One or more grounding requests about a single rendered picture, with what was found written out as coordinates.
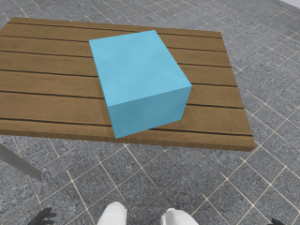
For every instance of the robot thigh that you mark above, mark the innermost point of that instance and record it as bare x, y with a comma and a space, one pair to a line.
177, 217
114, 214

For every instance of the left robot thigh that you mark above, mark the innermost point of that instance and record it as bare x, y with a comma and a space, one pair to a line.
114, 214

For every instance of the table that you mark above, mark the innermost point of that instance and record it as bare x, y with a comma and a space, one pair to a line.
49, 88

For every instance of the right robot thigh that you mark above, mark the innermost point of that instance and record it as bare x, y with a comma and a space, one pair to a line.
177, 217

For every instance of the robot left hand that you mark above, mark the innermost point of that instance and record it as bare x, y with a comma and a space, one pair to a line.
45, 213

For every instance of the carton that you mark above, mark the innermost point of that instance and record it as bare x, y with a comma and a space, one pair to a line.
142, 85

